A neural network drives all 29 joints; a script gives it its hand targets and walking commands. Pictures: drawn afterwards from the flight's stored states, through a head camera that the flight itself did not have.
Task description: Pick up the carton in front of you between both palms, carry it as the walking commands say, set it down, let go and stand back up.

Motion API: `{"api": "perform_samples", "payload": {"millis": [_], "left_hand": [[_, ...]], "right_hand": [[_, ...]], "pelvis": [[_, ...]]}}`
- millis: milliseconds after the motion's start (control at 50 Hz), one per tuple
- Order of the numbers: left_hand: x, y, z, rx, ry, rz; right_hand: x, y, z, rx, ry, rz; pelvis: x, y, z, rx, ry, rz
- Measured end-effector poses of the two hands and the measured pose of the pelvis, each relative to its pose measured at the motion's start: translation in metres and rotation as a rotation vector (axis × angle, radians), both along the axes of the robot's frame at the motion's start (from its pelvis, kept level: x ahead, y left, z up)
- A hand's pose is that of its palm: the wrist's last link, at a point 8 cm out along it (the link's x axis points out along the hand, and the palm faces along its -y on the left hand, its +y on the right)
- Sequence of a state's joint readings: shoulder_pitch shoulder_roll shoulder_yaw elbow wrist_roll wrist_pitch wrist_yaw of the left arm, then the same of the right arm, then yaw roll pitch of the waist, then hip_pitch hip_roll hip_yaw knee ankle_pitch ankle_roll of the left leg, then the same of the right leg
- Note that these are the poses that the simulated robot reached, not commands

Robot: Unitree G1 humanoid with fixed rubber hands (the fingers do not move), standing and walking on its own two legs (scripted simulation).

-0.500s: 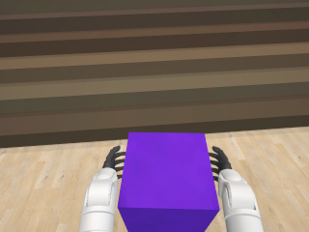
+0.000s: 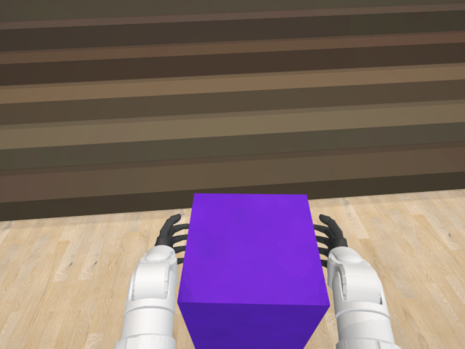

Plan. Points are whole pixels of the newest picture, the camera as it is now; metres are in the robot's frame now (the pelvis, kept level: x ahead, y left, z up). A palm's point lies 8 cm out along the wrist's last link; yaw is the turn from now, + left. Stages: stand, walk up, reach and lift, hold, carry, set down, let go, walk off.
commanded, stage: hold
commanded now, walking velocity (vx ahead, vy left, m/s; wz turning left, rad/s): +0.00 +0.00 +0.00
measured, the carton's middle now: (249, 275) +0.30 +0.00 -0.02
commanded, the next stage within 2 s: carry in 0.80 s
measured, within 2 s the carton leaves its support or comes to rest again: neither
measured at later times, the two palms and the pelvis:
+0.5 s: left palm (165, 254) +0.29 +0.15 +0.05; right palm (336, 256) +0.29 -0.15 +0.05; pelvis +0.01 +0.00 +0.00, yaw +0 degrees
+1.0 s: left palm (164, 241) +0.31 +0.15 +0.06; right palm (332, 241) +0.31 -0.15 +0.06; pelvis +0.03 +0.00 -0.01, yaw +1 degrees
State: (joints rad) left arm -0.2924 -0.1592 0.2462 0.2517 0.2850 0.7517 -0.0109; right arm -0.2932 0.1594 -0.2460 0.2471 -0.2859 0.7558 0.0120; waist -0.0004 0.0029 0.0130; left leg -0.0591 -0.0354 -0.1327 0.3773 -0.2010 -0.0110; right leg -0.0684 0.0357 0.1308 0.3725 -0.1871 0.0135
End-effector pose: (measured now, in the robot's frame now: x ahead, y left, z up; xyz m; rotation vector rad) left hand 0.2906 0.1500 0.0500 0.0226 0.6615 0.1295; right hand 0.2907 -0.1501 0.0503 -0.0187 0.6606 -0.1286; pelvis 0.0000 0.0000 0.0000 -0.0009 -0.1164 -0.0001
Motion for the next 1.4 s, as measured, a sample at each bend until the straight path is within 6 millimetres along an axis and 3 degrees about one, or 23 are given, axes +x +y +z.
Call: {"api": "perform_samples", "payload": {"millis": [780, 940, 1100, 1180, 1240, 1320, 1400], "left_hand": [[0.0, 0.0, -0.001, 0.009, 0.005, -0.005], [0.011, 0.001, 0.005, 0.0, -0.033, 0.01], [0.045, 0.013, 0.016, -0.029, -0.041, 0.043], [0.073, 0.019, 0.016, -0.027, -0.005, 0.035], [0.098, 0.011, 0.016, -0.045, 0.029, 0.033], [0.129, 0.005, 0.016, -0.052, 0.051, 0.046], [0.162, 0.016, 0.023, -0.055, 0.068, 0.091]], "right_hand": [[-0.001, 0.0, -0.001, -0.009, 0.005, 0.004], [0.012, 0.002, 0.005, 0.003, -0.033, -0.002], [0.051, 0.014, 0.018, 0.021, -0.041, -0.003], [0.076, 0.019, 0.017, 0.039, -0.005, -0.022], [0.093, 0.011, 0.013, 0.046, 0.029, -0.045], [0.127, 0.005, 0.015, 0.059, 0.052, -0.052], [0.175, 0.017, 0.024, 0.063, 0.071, -0.013]], "pelvis": [[0.004, 0.0, 0.001, 0.0, -0.002, 0.002], [0.014, 0.0, -0.005, -0.001, 0.111, 0.007], [0.06, 0.009, -0.017, 0.0, 0.175, 0.018], [0.091, 0.013, -0.019, 0.005, 0.204, -0.018], [0.116, 0.01, -0.018, -0.017, 0.212, -0.017], [0.154, 0.005, -0.014, -0.015, 0.225, 0.041], [0.195, 0.007, -0.004, 0.02, 0.235, 0.041]]}}
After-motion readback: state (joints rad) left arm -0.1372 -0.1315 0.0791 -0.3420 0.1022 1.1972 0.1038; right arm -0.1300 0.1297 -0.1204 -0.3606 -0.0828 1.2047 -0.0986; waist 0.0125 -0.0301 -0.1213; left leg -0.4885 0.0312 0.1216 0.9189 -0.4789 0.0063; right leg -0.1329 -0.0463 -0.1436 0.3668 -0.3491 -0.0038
